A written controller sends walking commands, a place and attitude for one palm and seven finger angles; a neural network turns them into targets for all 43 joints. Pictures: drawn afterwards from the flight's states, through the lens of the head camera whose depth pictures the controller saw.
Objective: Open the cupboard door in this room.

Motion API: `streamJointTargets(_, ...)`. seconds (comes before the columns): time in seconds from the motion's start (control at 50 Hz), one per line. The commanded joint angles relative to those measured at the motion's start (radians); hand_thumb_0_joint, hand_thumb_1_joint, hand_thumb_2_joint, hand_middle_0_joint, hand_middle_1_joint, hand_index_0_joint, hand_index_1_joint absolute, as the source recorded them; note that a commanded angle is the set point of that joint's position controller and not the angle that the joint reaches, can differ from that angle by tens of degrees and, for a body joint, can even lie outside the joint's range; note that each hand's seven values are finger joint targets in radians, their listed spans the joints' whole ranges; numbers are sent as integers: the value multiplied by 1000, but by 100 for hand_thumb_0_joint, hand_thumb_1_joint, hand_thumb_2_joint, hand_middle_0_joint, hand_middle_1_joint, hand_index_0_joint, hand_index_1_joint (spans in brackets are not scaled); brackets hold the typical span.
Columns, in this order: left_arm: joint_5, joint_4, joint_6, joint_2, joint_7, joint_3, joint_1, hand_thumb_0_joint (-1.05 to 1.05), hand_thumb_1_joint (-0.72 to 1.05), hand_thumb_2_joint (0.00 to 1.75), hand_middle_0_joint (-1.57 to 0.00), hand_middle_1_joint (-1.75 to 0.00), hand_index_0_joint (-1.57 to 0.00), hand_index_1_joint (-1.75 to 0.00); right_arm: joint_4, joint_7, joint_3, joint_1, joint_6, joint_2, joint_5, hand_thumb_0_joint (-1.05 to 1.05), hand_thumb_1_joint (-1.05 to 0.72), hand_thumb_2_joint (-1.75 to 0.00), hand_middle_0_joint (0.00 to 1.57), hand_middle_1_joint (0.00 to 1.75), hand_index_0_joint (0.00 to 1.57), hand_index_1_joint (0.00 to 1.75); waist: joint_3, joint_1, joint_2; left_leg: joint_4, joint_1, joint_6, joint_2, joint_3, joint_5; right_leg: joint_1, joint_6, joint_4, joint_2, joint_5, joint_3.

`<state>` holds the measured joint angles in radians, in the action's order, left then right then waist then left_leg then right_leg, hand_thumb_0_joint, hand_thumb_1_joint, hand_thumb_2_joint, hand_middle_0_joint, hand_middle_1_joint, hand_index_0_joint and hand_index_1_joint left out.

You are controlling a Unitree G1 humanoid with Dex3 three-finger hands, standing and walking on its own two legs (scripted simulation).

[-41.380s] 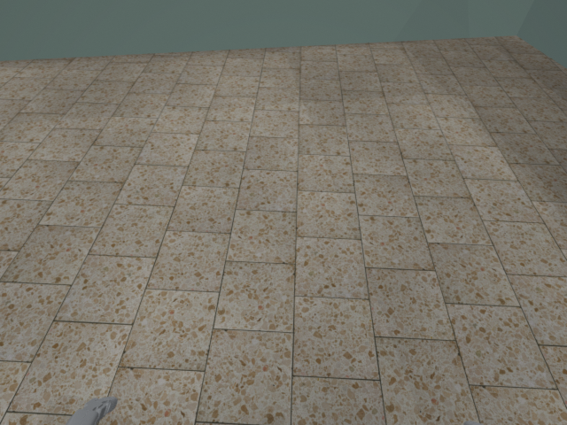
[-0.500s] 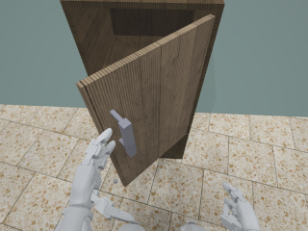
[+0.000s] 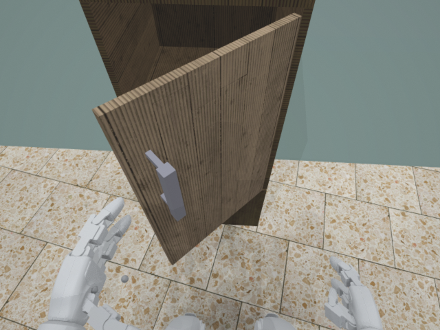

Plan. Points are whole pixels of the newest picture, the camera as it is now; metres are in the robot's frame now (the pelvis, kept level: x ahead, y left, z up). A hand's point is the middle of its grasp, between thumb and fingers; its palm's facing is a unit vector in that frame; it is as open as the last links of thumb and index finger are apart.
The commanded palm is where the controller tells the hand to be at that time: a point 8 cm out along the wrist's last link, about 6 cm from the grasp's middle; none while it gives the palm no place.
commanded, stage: draw the hand back to the body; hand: left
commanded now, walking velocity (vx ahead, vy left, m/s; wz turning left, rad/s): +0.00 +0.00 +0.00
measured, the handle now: (166, 187) +0.34 +0.12 +0.08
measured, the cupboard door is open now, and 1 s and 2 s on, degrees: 46 46 46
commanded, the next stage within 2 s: step back with the hand held close in 1.56 s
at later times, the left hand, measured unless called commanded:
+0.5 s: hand (72, 264) +0.18 +0.20 +0.14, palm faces +0.02 -1.00 -0.10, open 16.1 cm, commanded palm +0.15 +0.26 +0.15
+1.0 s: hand out of the picture +0.22 +0.27 +0.21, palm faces +0.36 -0.84 -0.41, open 11.2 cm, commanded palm +0.17 +0.31 +0.22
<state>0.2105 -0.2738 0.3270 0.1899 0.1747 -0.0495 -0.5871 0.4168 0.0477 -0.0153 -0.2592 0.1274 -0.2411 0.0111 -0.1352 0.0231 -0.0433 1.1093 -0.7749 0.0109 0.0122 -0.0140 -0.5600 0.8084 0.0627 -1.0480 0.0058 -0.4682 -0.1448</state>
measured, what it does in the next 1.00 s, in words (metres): rises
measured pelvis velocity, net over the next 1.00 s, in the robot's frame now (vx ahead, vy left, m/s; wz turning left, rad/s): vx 0.03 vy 0.03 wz -0.02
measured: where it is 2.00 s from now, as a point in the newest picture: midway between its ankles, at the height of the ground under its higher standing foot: outside the picture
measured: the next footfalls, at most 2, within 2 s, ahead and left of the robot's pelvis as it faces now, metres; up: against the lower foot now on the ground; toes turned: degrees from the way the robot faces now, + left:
none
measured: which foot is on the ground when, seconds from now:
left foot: down 0.00-1.00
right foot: down 0.00-1.00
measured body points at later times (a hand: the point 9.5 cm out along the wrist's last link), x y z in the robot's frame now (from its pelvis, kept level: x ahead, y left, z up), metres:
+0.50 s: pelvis +0.00 +0.01 +0.03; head +0.01 +0.00 +0.48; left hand +0.18 +0.25 +0.15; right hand +0.19 -0.21 -0.03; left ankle -0.01 +0.11 -0.66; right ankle +0.03 -0.09 -0.66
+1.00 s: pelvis +0.03 +0.03 +0.07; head +0.01 +0.01 +0.52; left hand +0.19 +0.31 +0.23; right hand +0.21 -0.18 -0.01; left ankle -0.01 +0.11 -0.66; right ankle +0.03 -0.09 -0.66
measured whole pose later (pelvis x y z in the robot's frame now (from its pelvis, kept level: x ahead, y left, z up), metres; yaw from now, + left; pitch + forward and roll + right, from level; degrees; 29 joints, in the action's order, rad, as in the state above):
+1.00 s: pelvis +0.03 +0.03 +0.07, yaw -1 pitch -3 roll -1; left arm 0.03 -0.43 0.05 0.34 -0.12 -0.25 -0.52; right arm 0.61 0.08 -0.06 -0.23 0.15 -0.22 0.00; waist 0.00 0.07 -0.06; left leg 0.50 -0.12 0.05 -0.02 0.04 -0.33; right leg 0.18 0.01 -0.47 0.01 -0.25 -0.08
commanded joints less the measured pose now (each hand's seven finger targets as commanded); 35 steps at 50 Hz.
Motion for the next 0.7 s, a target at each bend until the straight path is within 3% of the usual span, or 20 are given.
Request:
streamJointTargets(0.0, 28, -261, 78, 138, 0, -104, 27, 0, -50, 30, -15, -30, -15, -30, -161, 11, 43, 40, 61, -100, 5, 0, -90, -90, 20, 30, 20, 30, -200, -11, 18, -142, -1, 5, -32, -21, 253, -275, -29, 201, -2, 148, 175)
streamJointTargets(0.08, 38, -284, 20, 156, -2, -130, 18, 0, -50, 30, -15, -30, -15, -30, -168, 17, 36, 45, 56, -92, 18, 0, -90, -90, 20, 30, 20, 30, -196, -2, 1, -191, 47, 5, -33, -19, 262, -321, -33, 234, 0, 163, 166)
streamJointTargets(0.12, 51, -243, -19, 137, 0, -134, -1, 0, -50, 30, -15, -30, -15, -30, -166, 21, 32, 56, 51, -88, 23, 0, -90, -90, 20, 30, 20, 30, -138, -9, 40, -204, 41, 7, -30, -19, 249, -320, -39, 265, -1, 146, 166)
streamJointTargets(0.2, 87, -201, -67, 153, 22, -177, 10, 0, -50, 30, -15, -30, -15, -30, -156, 29, 25, 81, 54, -95, 30, 0, -90, -90, 20, 30, 20, 30, -70, -9, 83, -226, 40, 7, -25, -22, 203, -332, -46, 333, 9, 53, 191)
streamJointTargets(0.3, 102, -286, -67, 174, 47, -176, 58, 0, -50, 30, -15, -30, -15, -30, -146, 33, 15, 73, 89, -103, 32, 0, -90, -90, 20, 30, 20, 30, -76, -8, -3, -277, 132, 8, -20, -29, 241, -356, -38, 345, 1, 96, 164)
streamJointTargets(0.36, 103, -302, -65, 196, 48, -206, 46, 0, -50, 30, -15, -30, -15, -30, -129, 32, 15, 60, 112, -100, 32, 0, -90, -90, 20, 30, 20, 30, -89, 2, 6, -310, 175, 5, -16, -39, 287, -380, -35, 333, -10, 175, 130)
streamJointTargets(0.4, 103, -313, -71, 203, 46, -216, 50, 0, -43, 33, -15, -30, -15, -30, -118, 31, 13, 65, 122, -102, 33, 0, -90, -90, 20, 30, 20, 30, -82, 5, -21, -326, 201, 3, -15, -41, 306, -391, -31, 336, -14, 203, 118)
streamJointTargets(0.46, 104, -315, -98, 194, 48, -216, 64, 0, -32, 37, -16, -30, -16, -30, -109, 29, 10, 75, 134, -104, 38, 0, -90, -90, 20, 30, 20, 30, -40, 7, -42, -367, 234, -3, -14, -46, 288, -379, -31, 351, -19, 187, 92)
streamJointTargets(0.48, -68, -388, -135, 362, -105, -259, 76, 0, -29, 39, -16, -30, -16, -30, -102, 52, 21, 74, 115, -98, 18, 0, -90, -90, 20, 30, 20, 30, -64, 49, -32, -418, 253, 8, 5, -27, 270, -440, -17, 406, 8, 164, 156)
streamJointTargets(0.5, -86, -368, -170, 289, -173, -232, 24, 0, -26, 40, -16, -30, -16, -30, -95, 60, 13, 77, 107, -78, 10, 0, -90, -90, 20, 30, 20, 30, 1, 31, -20, -438, 258, 7, -2, -23, 241, -429, -19, 451, 13, 123, 156)
streamJointTargets(0.52, -96, -373, -190, 233, -199, -186, 6, 0, -22, 42, -16, -30, -16, -30, -98, 62, 9, 76, 103, -79, 6, 0, -90, -90, 20, 30, 20, 30, 15, 22, 0, -448, 271, 7, -2, -24, 246, -434, -23, 456, 18, 128, 147)
streamJointTargets(0.54, -119, -368, -205, 205, -222, -159, 0, 0, -18, 43, -16, -30, -16, -30, -87, 60, 4, 73, 96, -75, 7, 0, -90, -90, 20, 30, 20, 30, 42, 19, -26, -461, 294, 9, 4, -22, 266, -444, -23, 457, 16, 156, 132)
streamJointTargets(0.58, -143, -386, -217, 213, -255, -154, 19, 0, -12, 47, -16, -30, -16, -30, -77, 58, 1, 81, 85, -79, 8, 0, -90, -90, 20, 30, 20, 30, 47, 17, -51, -499, 346, 9, 13, -32, 287, -464, -25, 469, 13, 180, 120)
streamJointTargets(0.62, -155, -379, -225, 236, -277, -178, 23, 0, -5, 50, -17, -30, -17, -30, -64, 62, 1, 97, 80, -81, 1, 0, -90, -90, 20, 30, 20, 30, 44, 22, 18, -525, 381, 15, 16, -26, 327, -515, -29, 500, 12, 221, 120)
streamJointTargets(0.68, -172, -387, -223, 262, -299, -206, 60, 0, 6, 54, -17, -30, -17, -30, -50, 66, -2, 107, 82, -84, -3, 0, -90, -90, 20, 30, 20, 30, 48, 26, 9, -580, 436, 11, 19, -32, 348, -557, -30, 525, 11, 235, 113)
